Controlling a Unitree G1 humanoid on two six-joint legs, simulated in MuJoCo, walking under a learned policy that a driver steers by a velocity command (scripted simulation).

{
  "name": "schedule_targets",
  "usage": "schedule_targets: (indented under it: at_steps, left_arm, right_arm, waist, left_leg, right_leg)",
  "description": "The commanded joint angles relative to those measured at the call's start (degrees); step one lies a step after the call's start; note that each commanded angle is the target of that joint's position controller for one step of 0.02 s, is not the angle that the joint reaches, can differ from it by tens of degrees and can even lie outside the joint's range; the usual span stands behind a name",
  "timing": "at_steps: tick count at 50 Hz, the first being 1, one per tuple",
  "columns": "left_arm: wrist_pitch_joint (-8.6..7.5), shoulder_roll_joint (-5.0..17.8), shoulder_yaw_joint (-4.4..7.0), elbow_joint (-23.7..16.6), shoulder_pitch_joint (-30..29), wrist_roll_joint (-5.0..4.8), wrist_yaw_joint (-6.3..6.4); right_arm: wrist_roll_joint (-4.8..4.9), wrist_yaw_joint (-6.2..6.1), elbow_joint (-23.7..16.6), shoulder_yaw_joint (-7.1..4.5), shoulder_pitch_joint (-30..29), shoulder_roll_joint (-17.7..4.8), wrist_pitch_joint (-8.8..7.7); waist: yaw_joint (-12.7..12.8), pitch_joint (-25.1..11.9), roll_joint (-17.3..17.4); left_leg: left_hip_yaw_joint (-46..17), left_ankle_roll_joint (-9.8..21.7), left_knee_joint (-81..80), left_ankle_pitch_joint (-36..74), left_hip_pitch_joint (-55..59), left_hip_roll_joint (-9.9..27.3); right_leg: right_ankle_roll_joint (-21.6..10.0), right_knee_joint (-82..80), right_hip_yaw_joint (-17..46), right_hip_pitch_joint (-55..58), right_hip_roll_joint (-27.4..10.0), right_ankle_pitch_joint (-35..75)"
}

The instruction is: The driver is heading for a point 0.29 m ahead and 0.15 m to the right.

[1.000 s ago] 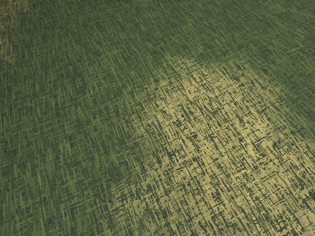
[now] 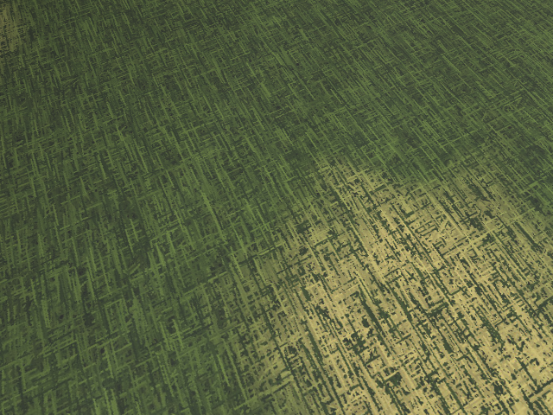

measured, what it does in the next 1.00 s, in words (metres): steps on the spot, turning right: left foot, then right foot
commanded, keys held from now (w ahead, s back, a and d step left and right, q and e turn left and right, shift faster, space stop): e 1.00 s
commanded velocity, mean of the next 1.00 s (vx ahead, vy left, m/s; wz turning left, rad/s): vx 0.03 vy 0.00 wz -0.58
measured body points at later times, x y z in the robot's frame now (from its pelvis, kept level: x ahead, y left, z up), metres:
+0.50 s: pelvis +0.08 +0.06 +0.02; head +0.12 +0.08 +0.47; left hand +0.32 +0.29 -0.09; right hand +0.12 -0.25 -0.07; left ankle +0.13 +0.17 -0.72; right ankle +0.03 -0.06 -0.64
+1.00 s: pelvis +0.06 +0.03 +0.02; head +0.08 -0.02 +0.47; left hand +0.35 +0.17 -0.05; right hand +0.03 -0.30 -0.09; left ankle +0.16 +0.15 -0.66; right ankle +0.02 -0.06 -0.72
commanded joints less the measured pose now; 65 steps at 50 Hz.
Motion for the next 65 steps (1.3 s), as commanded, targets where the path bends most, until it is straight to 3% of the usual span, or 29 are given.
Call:
schedule_targets:
  at_steps: [1,5,10,15,16,17,18,19,20,22,25,29,34,36,37,38,39,40,41,42,43,50,56,59,60,61,62,63,65]
  left_arm:
    - [0.88,7.02,2.04,-4.69,1.49,-0.17,1.32]
    - [1.56,9.39,3.14,-5.25,1.22,0.47,2.42]
    - [3.51,9.60,3.39,-6.38,-0.10,-0.21,3.71]
    - [4.45,8.74,3.24,-7.02,-0.20,-0.63,3.59]
    - [4.65,7.81,2.96,-7.04,0.12,-0.95,3.68]
    - [4.69,5.00,2.16,-7.18,2.43,-0.65,3.61]
    - [4.14,4.54,2.20,-9.38,2.51,-1.01,3.36]
    - [3.41,9.64,3.64,-8.21,3.57,0.13,3.18]
    - [3.60,11.29,4.53,-6.66,4.40,-0.57,3.04]
    - [4.98,9.02,4.28,-4.92,5.92,-0.57,3.54]
    - [5.51,5.47,3.06,-6.64,2.63,-1.35,3.20]
    - [5.26,3.86,2.14,-8.97,-0.94,-1.09,2.36]
    - [5.79,5.12,2.70,-9.28,0.67,-1.12,1.21]
    - [5.84,4.84,3.15,-7.95,4.49,-1.06,0.88]
    - [5.77,6.23,3.81,-7.27,6.56,-0.89,1.32]
    - [5.46,12.06,5.33,-7.83,8.43,-0.92,2.17]
    - [4.53,16.57,5.83,-9.01,8.07,0.95,2.06]
    - [3.22,13.11,4.99,-8.81,8.93,1.88,1.73]
    - [2.44,11.53,4.19,-8.14,6.47,1.61,1.93]
    - [2.28,10.36,3.97,-8.24,3.32,0.51,2.36]
    - [2.48,9.09,3.40,-8.46,1.10,-0.54,2.74]
    - [3.56,9.94,3.48,-8.00,1.70,-0.39,4.11]
    - [4.25,10.69,3.75,-8.30,0.27,-0.69,3.22]
    - [4.62,9.39,3.32,-8.65,-1.61,-1.71,3.56]
    - [4.55,6.70,2.58,-8.62,0.89,-1.06,3.62]
    - [4.13,6.21,2.62,-9.90,2.27,-1.44,3.70]
    - [3.70,11.30,4.22,-8.52,3.61,-0.30,3.83]
    - [3.82,12.98,5.09,-7.11,4.16,-0.75,3.69]
    - [4.83,9.91,4.62,-5.27,5.11,-0.57,3.97]
  right_arm:
    - [-0.29,-0.75,-4.31,-2.04,1.96,-7.26,0.88]
    - [-0.78,-1.57,-3.49,-1.28,3.59,-4.43,1.36]
    - [-0.23,-1.31,-4.28,-1.37,-0.42,-4.59,1.57]
    - [0.28,-0.12,-4.27,-2.07,0.79,-5.12,-0.35]
    - [0.15,0.01,-3.76,-2.55,2.52,-6.00,-0.64]
    - [-0.92,-0.28,-4.12,-3.56,3.57,-10.12,-0.52]
    - [-2.79,-0.37,-3.62,-4.67,2.04,-14.44,0.36]
    - [-3.18,-0.42,-5.46,-3.95,0.09,-10.95,0.24]
    - [-2.58,-0.76,-6.37,-3.17,-2.00,-8.11,0.28]
    - [-0.69,-1.13,-6.82,-2.57,-4.49,-5.96,0.58]
    - [-0.96,-1.73,-6.35,-2.53,-2.50,-6.10,1.57]
    - [-0.83,-1.81,-5.70,-3.71,-0.66,-8.69,2.40]
    - [0.58,-0.61,-5.19,-4.64,-1.99,-10.58,2.35]
    - [1.73,-0.51,-4.70,-4.63,-3.12,-10.18,2.26]
    - [1.65,-0.31,-3.34,-4.22,-0.23,-8.32,2.03]
    - [-0.59,-0.01,-4.04,-3.32,0.64,-5.03,1.93]
    - [-1.88,-0.47,-7.86,-2.63,-4.40,-4.15,1.68]
    - [-1.19,-0.82,-7.91,-3.49,-7.69,-6.85,1.61]
    - [-0.20,-0.88,-7.55,-3.82,-7.57,-7.44,1.78]
    - [-0.28,-1.27,-6.25,-4.06,-6.16,-7.23,1.96]
    - [-0.72,-1.60,-5.93,-4.29,-5.54,-7.78,2.16]
    - [-0.18,-0.59,-5.92,-3.05,-6.03,-4.30,1.63]
    - [0.57,0.72,-6.46,-3.37,-5.35,-5.49,0.58]
    - [0.25,1.08,-5.28,-3.98,-0.81,-6.07,-0.16]
    - [-0.70,0.72,-5.59,-4.76,0.63,-9.63,0.00]
    - [-2.10,0.68,-5.27,-5.55,-0.74,-13.86,0.56]
    - [-2.39,0.62,-6.68,-4.78,-2.11,-10.47,0.29]
    - [-1.99,0.31,-7.37,-3.74,-4.37,-7.48,0.24]
    - [-0.29,-0.10,-7.55,-3.02,-6.98,-5.55,0.52]
  waist:
    - [-1.07,-10.56,-1.43]
    - [-1.71,-12.52,-4.62]
    - [-0.11,-12.55,-7.43]
    - [-0.81,-11.63,-9.96]
    - [-1.78,-11.34,-9.20]
    - [-0.62,-12.32,-1.19]
    - [1.99,-8.57,17.81]
    - [0.78,-9.09,14.53]
    - [1.27,-8.84,9.55]
    - [1.49,-7.24,6.88]
    - [-0.63,-6.22,8.93]
    - [-2.98,-8.59,11.09]
    - [-2.34,-8.87,12.05]
    - [0.27,-9.00,10.60]
    - [0.66,-9.43,6.73]
    - [-0.23,-9.96,-7.60]
    - [1.19,-9.80,-18.83]
    - [4.36,-12.20,-11.57]
    - [2.35,-10.13,-9.65]
    - [0.74,-9.00,-6.90]
    - [-0.06,-8.31,-7.22]
    - [0.39,-9.69,-8.21]
    - [0.77,-8.93,-9.94]
    - [-2.15,-9.65,-8.35]
    - [-1.00,-11.69,-0.35]
    - [1.69,-8.32,16.46]
    - [0.57,-8.23,13.13]
    - [1.30,-7.44,9.03]
    - [1.58,-5.52,7.03]
  left_leg:
    - [-3.74,-0.66,-2.97,3.79,-9.37,3.74]
    - [-2.50,-2.87,-15.21,7.24,-5.07,1.98]
    - [-3.68,-3.31,-24.98,13.72,-2.67,0.86]
    - [-3.07,-0.81,-41.98,15.67,4.14,-0.44]
    - [-3.39,0.40,-48.90,20.22,9.06,1.23]
    - [-12.26,4.37,-52.66,21.90,15.08,12.21]
    - [-26.53,13.75,-55.83,31.64,15.14,22.36]
    - [-28.64,17.61,-55.40,34.86,13.82,25.50]
    - [-22.40,15.86,-53.88,35.57,12.95,22.47]
    - [-13.48,12.29,-52.15,35.35,13.98,17.10]
    - [-6.57,12.70,-52.88,37.04,16.06,14.54]
    - [-4.25,14.16,-52.19,38.88,20.06,17.30]
    - [-1.83,13.57,-50.39,39.18,18.01,19.50]
    - [0.91,10.52,-45.86,36.60,15.52,18.41]
    - [4.04,6.76,-40.75,30.76,10.92,16.33]
    - [10.00,0.90,-25.76,12.59,-2.54,10.55]
    - [6.46,-2.50,-13.31,-8.92,-16.18,2.37]
    - [-0.60,-2.34,-5.27,-8.85,-16.28,3.16]
    - [-1.91,-1.55,-3.73,-4.05,-16.35,3.95]
    - [-2.28,-1.47,-5.31,0.70,-16.26,4.38]
    - [-2.49,-1.84,-6.77,3.94,-15.88,4.43]
    - [-2.19,-3.28,-21.84,10.45,-7.88,0.94]
    - [-2.90,-1.70,-34.73,8.51,0.54,-1.18]
    - [-2.66,0.64,-51.12,21.36,11.65,0.49]
    - [-10.99,4.26,-52.96,26.56,18.81,10.60]
    - [-24.88,13.79,-55.10,37.26,19.30,21.11]
    - [-27.40,19.13,-55.38,37.99,16.54,25.68]
    - [-22.05,17.79,-54.73,36.02,14.30,22.54]
    - [-14.08,14.09,-53.79,32.01,14.13,16.42]
  right_leg:
    - [-11.26,-12.40,20.99,14.26,-15.41,12.60]
    - [-10.61,-11.66,18.28,10.04,-12.98,17.67]
    - [-7.25,-11.85,21.64,8.42,-10.66,-3.95]
    - [-5.07,-7.05,27.23,11.34,-10.10,-1.69]
    - [-3.14,-4.52,26.54,9.61,-8.18,-2.80]
    - [0.17,4.49,21.50,4.26,-4.03,-14.74]
    - [3.61,15.30,8.79,-7.59,5.23,-28.40]
    - [5.98,29.20,9.45,-8.80,1.24,-29.81]
    - [6.79,34.54,9.30,-8.31,0.34,-26.22]
    - [9.04,39.94,7.66,-9.80,-0.87,-20.39]
    - [10.82,35.85,3.42,-10.23,-2.21,-16.58]
    - [11.06,23.51,1.19,-5.34,-5.23,-17.91]
    - [7.99,9.47,-2.81,4.51,-5.06,-16.03]
    - [4.94,-2.66,-4.60,11.89,-3.51,-7.40]
    - [2.92,-8.16,-2.22,18.93,-3.30,-0.64]
    - [-1.47,-10.22,14.20,29.06,-14.75,17.23]
    - [-13.87,-9.68,30.91,28.62,-26.99,28.25]
    - [-15.98,-10.87,29.02,27.04,-26.04,23.80]
    - [-12.84,-10.81,23.76,25.00,-22.56,19.87]
    - [-9.57,-10.55,20.41,23.62,-19.11,15.69]
    - [-8.08,-10.44,19.10,22.51,-17.77,15.86]
    - [-7.74,-9.28,20.14,20.15,-14.31,10.46]
    - [-7.63,-7.47,28.64,17.37,-13.82,8.35]
    - [-3.27,-3.13,28.76,14.05,-9.84,4.14]
    - [0.16,5.32,23.74,8.11,-5.73,-9.08]
    - [3.98,15.52,11.69,-4.12,4.13,-28.95]
    - [6.86,30.08,10.81,-5.46,0.37,-32.19]
    - [7.68,35.66,10.71,-4.77,-0.68,-28.42]
    - [9.63,39.58,9.92,-5.84,-0.84,-22.31]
